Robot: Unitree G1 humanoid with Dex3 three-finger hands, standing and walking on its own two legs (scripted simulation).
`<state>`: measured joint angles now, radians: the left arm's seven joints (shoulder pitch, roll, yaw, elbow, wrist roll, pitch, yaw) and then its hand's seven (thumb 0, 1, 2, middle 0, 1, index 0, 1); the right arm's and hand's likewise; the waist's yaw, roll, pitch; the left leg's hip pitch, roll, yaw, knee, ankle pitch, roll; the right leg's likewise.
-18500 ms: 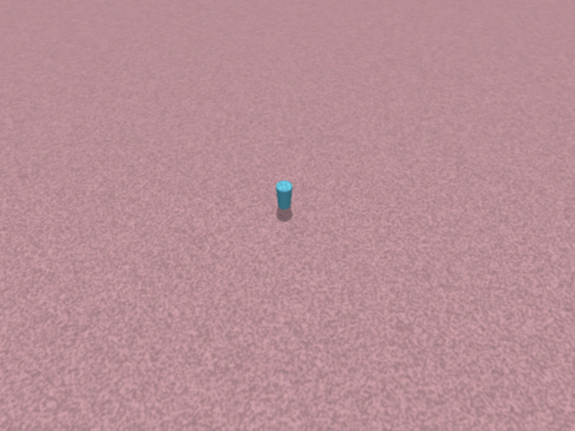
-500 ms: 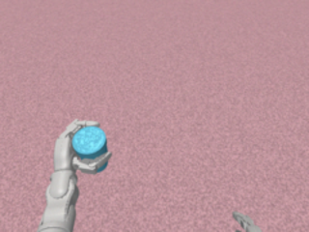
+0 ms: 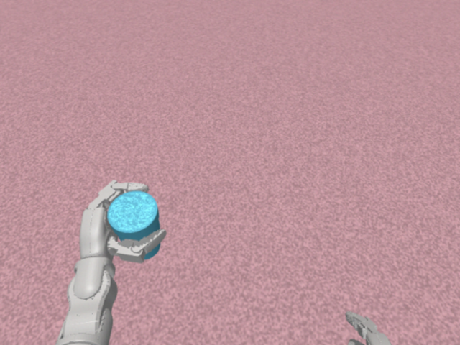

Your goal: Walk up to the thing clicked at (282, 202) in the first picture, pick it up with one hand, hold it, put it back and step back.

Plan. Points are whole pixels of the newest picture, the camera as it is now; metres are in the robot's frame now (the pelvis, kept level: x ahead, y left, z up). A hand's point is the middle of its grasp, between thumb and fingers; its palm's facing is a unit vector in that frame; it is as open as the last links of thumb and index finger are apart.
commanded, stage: hold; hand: left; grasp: from the side
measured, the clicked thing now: (139, 229) +0.33 +0.17 +0.01
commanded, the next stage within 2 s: crouch in 1.00 s
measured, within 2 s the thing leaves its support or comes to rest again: neither
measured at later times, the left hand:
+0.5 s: hand (137, 225) +0.32 +0.16 +0.04, palm faces +0.13 -0.99 -0.01, open 10.0 cm
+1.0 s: hand (135, 228) +0.31 +0.17 +0.04, palm faces +0.13 -0.99 -0.01, open 10.0 cm
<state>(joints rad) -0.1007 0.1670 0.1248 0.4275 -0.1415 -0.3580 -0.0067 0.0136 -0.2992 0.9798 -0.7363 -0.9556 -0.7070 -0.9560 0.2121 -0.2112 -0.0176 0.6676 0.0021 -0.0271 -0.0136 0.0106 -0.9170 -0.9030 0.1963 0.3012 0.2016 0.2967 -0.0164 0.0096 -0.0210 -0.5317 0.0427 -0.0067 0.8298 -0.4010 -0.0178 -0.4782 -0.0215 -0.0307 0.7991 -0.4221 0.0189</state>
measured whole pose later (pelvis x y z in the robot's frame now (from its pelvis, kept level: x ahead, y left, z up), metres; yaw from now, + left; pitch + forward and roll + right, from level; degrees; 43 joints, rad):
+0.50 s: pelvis +0.00 +0.00 +0.00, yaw +0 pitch +5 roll -1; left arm -0.10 0.16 0.12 0.43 -0.14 -0.36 0.00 0.01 -0.30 0.98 -0.74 -0.96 -0.71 -0.96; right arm 0.22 -0.21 -0.02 0.67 0.00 -0.02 -0.02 0.01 -0.92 -0.90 0.20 0.30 0.20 0.30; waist -0.02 0.01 -0.02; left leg -0.53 0.04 -0.01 0.83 -0.40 -0.02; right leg -0.48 -0.02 -0.03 0.80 -0.42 0.02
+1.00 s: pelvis -0.01 +0.00 +0.00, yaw +0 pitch +5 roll -1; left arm -0.10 0.16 0.11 0.43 -0.14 -0.36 0.01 0.01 -0.30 0.98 -0.73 -0.96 -0.71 -0.96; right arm 0.22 -0.21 -0.01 0.67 0.01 -0.03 -0.02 0.01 -0.92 -0.91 0.20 0.30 0.20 0.30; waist -0.02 0.01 -0.02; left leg -0.53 0.04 0.00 0.83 -0.39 -0.01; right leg -0.47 -0.02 -0.03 0.80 -0.41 0.02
